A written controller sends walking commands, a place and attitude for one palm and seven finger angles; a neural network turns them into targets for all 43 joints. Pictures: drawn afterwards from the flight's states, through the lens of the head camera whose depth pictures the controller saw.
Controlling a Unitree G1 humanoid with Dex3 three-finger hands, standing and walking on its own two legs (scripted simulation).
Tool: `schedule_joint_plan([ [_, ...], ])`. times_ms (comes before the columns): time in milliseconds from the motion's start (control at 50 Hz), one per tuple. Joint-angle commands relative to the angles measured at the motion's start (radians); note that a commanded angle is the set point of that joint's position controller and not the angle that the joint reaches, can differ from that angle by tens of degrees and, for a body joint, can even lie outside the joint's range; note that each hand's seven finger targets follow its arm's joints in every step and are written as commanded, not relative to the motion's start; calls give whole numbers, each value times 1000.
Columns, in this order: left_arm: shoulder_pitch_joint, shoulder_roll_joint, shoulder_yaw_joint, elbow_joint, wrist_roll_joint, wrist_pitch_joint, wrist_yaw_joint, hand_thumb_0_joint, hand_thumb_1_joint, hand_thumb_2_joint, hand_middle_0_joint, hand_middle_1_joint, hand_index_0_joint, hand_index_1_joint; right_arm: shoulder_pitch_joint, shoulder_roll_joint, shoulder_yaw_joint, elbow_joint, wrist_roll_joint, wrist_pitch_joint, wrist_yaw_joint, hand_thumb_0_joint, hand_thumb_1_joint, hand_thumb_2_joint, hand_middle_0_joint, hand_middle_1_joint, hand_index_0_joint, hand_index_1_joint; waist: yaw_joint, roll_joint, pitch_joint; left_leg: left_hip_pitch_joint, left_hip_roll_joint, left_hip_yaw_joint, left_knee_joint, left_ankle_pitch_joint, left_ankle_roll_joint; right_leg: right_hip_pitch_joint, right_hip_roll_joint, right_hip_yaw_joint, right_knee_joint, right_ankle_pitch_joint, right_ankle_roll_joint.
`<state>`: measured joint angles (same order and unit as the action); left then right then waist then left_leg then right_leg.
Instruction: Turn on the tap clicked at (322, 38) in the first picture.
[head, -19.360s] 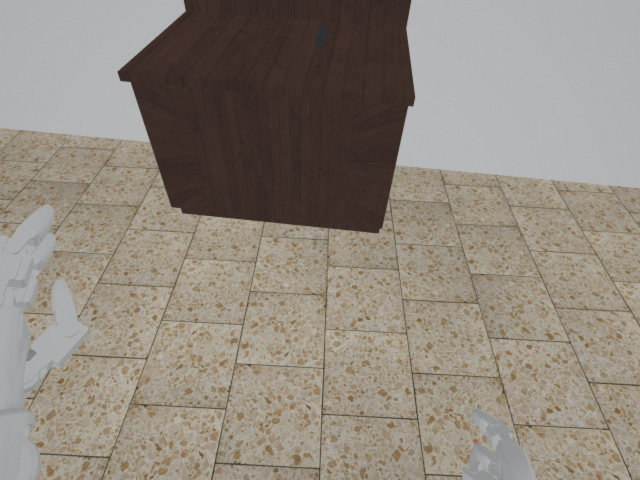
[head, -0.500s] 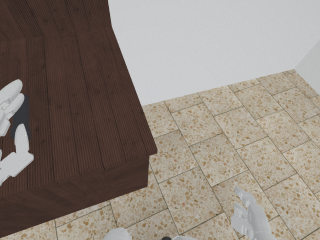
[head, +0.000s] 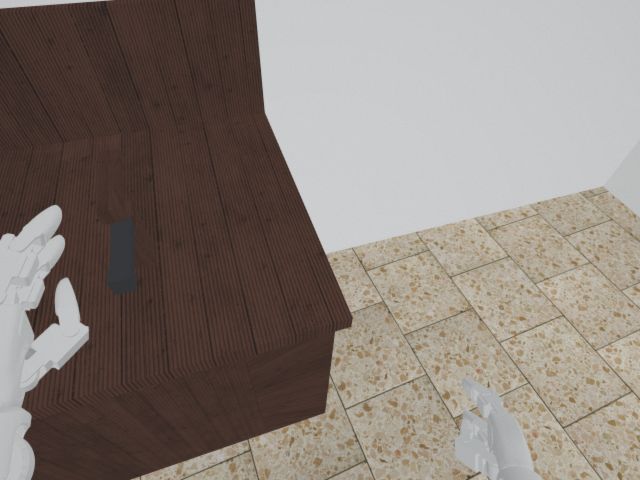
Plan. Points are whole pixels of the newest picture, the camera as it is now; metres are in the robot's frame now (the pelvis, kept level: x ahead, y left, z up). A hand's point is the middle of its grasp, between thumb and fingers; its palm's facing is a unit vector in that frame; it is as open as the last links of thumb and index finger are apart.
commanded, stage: come to a stop and stand still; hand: left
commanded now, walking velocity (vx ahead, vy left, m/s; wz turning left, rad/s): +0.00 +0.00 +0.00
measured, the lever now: (122, 279) +0.33 +0.30 +0.04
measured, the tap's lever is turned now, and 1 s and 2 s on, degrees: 0 0 0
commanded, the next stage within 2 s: look again from close up in 0.58 s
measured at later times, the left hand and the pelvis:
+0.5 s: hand (54, 306) +0.23 +0.28 +0.15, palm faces +0.34 -0.86 -0.38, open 7.4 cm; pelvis +0.01 +0.04 +0.00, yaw -1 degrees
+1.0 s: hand (116, 322) +0.22 +0.22 +0.14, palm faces +0.23 -0.90 -0.37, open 7.4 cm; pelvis +0.00 +0.01 -0.01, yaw -2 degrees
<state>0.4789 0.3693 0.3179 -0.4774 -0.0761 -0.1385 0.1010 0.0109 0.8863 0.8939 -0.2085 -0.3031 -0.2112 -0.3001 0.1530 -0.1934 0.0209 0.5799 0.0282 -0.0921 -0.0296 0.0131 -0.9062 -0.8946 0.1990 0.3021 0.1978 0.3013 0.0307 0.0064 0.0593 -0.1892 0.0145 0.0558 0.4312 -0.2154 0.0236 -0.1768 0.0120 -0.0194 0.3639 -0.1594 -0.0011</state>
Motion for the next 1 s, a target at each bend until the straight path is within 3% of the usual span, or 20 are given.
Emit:
schedule_joint_plan([
  [0, -104, 138, 108, -168, 4, -58, 15, 0, 900, 900, -200, -300, -200, -300, -85, -135, -50, -164, -5, -50, -12, 0, -900, -900, 200, 300, 200, 300, -13, 32, -105, 20, 96, -101, -118, -49, 10, 8, -86, 91, -79, -9, -9],
  [140, -153, 121, 81, -215, 27, -73, 12, 0, 900, 900, -200, -300, -200, -300, -83, -138, -45, -174, -14, -55, -3, 0, -900, -900, 200, 300, 200, 300, -10, 94, -113, -17, 118, -133, -175, -66, 1, 64, -66, 50, -10, 45, -5],
  [220, -124, 155, 121, -220, 31, -82, 16, 0, 900, 900, -200, -300, -200, -300, -83, -137, -48, -175, -16, -58, -1, 0, -900, -900, 200, 300, 200, 300, -4, 106, -118, -29, 116, -133, -169, -30, -11, 90, -69, 45, 10, 88, -6],
  [420, -71, 136, 120, -215, 26, -97, 6, 0, 900, 900, -200, -300, -200, -300, -67, -137, -56, -163, -19, -55, 3, 0, -900, -900, 200, 300, 200, 300, -6, 97, -148, 53, 112, -109, -119, 217, -57, 78, -72, 30, 37, 174, -11],
  [640, -85, 138, 123, -222, 24, -93, 7, 0, 900, 900, -200, -300, -200, -300, -66, -136, -59, -161, -19, -42, -4, 0, -900, -900, 200, 300, 200, 300, -8, 68, -141, 48, 106, -95, -111, 176, -49, 80, -79, 48, 22, 183, -14],
  [660, -1212, 985, 742, -459, 214, -199, 18, 0, 900, 900, -200, -300, -200, -300, 90, -160, -61, -140, -87, -101, 6, 0, -900, -900, 200, 300, 200, 300, 1, -88, -13, -178, 143, -92, 21, 263, 7, -44, -54, 40, 79, 136, -38],
  [680, -575, 313, 323, 191, 83, -163, -33, 0, 900, 900, -200, -300, -200, -300, -28, -27, -24, -83, -41, -107, 10, 0, -900, -900, 200, 300, 200, 300, 14, -89, -210, 51, 84, -109, -45, 334, -6, -67, -79, 65, 89, 142, -63],
  [700, -316, 266, 258, 57, 46, -158, -26, 0, 900, 900, -200, -300, -200, -300, 1, -95, -68, -142, -23, -117, 5, 0, -900, -900, 200, 300, 200, 300, 24, -44, -186, 109, 92, -56, -27, 376, -20, 2, -66, 117, 41, 256, -47],
  [720, -218, 100, 139, 136, 27, -125, -26, 0, 900, 900, -200, -300, -200, -300, 1, -111, -82, -145, 1, -124, 16, 0, -900, -900, 200, 300, 200, 300, 9, 126, -261, 183, 84, -23, -21, 396, -29, 15, -67, 110, 106, 241, -53],
  [740, -285, 137, 114, -47, 28, -140, -29, 0, 900, 900, -200, -300, -200, -300, 17, -133, -90, -163, -6, -118, 26, 0, -900, -900, 200, 300, 200, 300, -2, 200, -286, 164, 99, -47, -19, 421, -23, 19, -78, 92, 135, 188, -40],
  [760, -224, 117, 94, -99, 27, -149, -29, 0, 900, 900, -200, -300, -200, -300, 5, -132, -87, -160, -8, -119, 40, 0, -900, -900, 200, 300, 200, 300, 6, 223, -289, 148, 116, -54, -17, 421, -13, 25, -75, 84, 137, 148, -35],
  [780, -180, 74, 41, -151, 25, -154, -30, 0, 900, 900, -200, -300, -200, -300, -15, -126, -79, -171, -7, -120, 52, 0, -900, -900, 200, 300, 200, 300, 9, 204, -259, 95, 123, -50, -26, 364, -4, 44, -75, 81, 129, 142, -29],
  [820, -88, 59, 24, -173, 21, -144, -19, 0, 900, 900, -200, -300, -200, -300, -33, -114, -68, -179, 4, -122, 60, 0, -900, -900, 200, 300, 200, 300, 11, 102, -214, 22, 114, -39, -33, 236, 5, 68, -70, 79, 111, 165, -21],
  [840, -90, 91, 44, -185, 28, -143, -11, 0, 900, 900, -200, -300, -200, -300, -24, -125, -65, -183, -2, -118, 57, 0, -900, -900, 200, 300, 200, 300, 7, 22, -189, -32, 104, -46, -38, 158, 2, 76, -70, 81, 92, 153, -17],
  [880, -92, 166, 136, -150, 26, -143, 4, 0, 900, 900, -200, -300, -200, -300, -22, -130, -65, -181, -7, -111, 36, 0, -900, -900, 200, 300, 200, 300, 6, -108, -147, -63, 74, -47, -32, 8, -5, 36, -74, 123, 29, 84, -18],
  [900, -105, 194, 176, -138, 23, -145, 10, 0, 900, 900, -200, -300, -200, -300, -29, -127, -64, -181, -8, -106, 23, 0, -900, -900, 200, 300, 200, 300, 2, -137, -127, -60, 61, -50, -31, -37, -5, -5, -78, 144, -2, 26, -22],
  [920, -144, 272, 256, -162, 22, -149, 20, 0, 900, 900, -200, -300, -200, -300, -39, -132, -63, -178, -10, -96, 9, 0, -900, -900, 200, 300, 200, 300, 1, -118, -107, -58, 52, -51, -31, -70, -6, -41, -83, 157, -27, -37, -27],
  [940, -159, 236, 238, -133, 16, -154, 18, 0, 900, 900, -200, -300, -200, -300, -44, -119, -57, -181, -13, -91, -2, 0, -900, -900, 200, 300, 200, 300, -7, -108, -91, -67, 48, -58, -41, -106, -1, -61, -88, 153, -42, -107, -29],
  [980, -194, 226, 227, -136, 14, -160, 17, 0, 900, 900, -200, -300, -200, -300, -44, -113, -56, -185, -11, -89, -14, 0, -900, -900, 200, 300, 200, 300, -8, -9, -79, -59, 53, -52, -57, -142, 9, -78, -78, 168, -53, -150, -30],
])
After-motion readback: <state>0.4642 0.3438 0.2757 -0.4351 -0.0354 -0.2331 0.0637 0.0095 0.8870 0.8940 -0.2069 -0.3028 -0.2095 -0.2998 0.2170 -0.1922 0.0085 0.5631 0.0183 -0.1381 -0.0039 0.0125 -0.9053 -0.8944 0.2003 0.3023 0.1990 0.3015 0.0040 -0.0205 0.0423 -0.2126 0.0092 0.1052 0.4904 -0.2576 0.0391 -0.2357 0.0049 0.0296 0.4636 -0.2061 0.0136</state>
